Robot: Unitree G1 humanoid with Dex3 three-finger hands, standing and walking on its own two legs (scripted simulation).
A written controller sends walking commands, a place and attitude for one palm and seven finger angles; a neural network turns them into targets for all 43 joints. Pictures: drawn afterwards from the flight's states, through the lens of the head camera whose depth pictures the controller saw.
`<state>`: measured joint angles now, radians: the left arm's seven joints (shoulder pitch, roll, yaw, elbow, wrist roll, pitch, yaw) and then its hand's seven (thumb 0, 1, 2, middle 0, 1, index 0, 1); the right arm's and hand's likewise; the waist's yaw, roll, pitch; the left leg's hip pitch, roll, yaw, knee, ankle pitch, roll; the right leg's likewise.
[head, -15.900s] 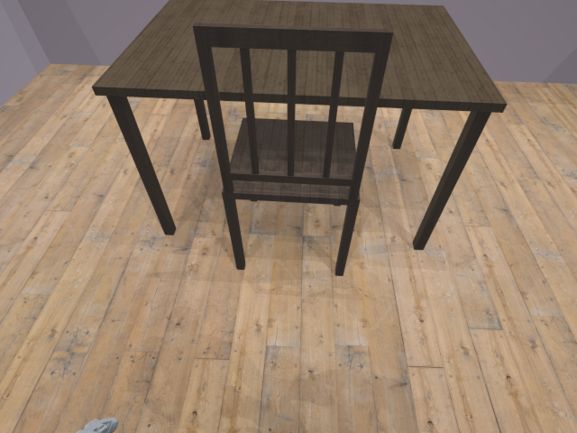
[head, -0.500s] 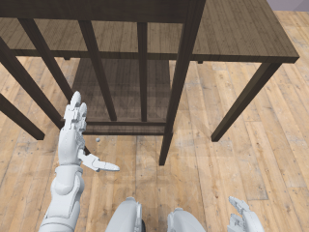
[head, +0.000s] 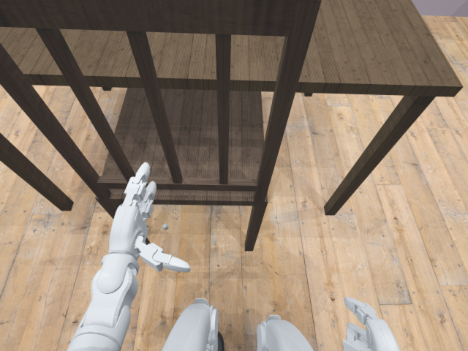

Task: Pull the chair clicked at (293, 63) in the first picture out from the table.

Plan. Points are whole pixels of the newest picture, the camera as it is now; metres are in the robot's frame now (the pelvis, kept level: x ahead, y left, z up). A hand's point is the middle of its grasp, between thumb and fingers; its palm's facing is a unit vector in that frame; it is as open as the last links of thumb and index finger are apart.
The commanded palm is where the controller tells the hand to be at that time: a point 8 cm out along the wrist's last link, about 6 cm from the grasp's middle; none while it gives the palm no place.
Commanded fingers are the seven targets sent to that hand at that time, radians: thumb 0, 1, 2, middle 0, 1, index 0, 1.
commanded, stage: aim the fingers beside a spindle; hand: left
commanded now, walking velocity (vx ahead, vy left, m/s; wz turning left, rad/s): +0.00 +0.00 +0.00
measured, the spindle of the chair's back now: (163, 128) +0.48 +0.15 +0.06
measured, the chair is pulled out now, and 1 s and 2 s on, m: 0.00 0.00 0.00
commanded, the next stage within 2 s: push the fingers through the gap in 0.98 s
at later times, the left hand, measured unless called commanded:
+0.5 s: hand (158, 215) +0.32 +0.13 +0.05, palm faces +0.05 -1.00 -0.01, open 16.9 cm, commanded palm +0.30 +0.20 +0.02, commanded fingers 0.00 -0.50 0.30 -0.06 -0.08 -0.06 -0.08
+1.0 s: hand (161, 220) +0.33 +0.14 +0.00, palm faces +0.02 -1.00 -0.01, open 17.0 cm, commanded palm +0.30 +0.19 +0.01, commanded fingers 0.00 -0.50 0.30 -0.06 -0.08 -0.06 -0.08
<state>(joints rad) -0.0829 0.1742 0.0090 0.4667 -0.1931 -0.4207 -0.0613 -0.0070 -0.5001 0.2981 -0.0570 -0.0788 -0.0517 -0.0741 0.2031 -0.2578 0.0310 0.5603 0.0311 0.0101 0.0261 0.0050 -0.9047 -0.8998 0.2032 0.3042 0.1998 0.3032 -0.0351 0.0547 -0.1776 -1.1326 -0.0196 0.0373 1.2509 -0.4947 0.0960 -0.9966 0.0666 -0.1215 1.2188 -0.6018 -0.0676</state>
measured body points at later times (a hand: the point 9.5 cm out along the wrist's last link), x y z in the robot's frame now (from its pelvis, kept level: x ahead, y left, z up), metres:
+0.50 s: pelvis +0.00 +0.00 +0.00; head +0.10 +0.01 +0.44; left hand +0.31 +0.19 +0.05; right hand +0.15 -0.25 -0.10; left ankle +0.05 +0.06 -0.63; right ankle -0.01 -0.09 -0.63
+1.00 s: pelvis +0.00 +0.00 +0.00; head +0.10 +0.01 +0.44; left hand +0.32 +0.19 +0.00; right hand +0.15 -0.24 -0.11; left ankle +0.05 +0.06 -0.63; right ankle -0.01 -0.09 -0.63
